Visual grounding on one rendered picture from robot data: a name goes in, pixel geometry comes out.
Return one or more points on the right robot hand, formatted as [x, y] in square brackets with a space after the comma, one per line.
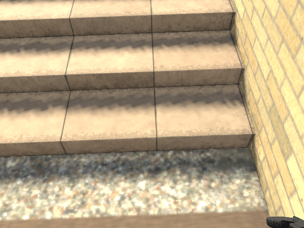
[285, 222]

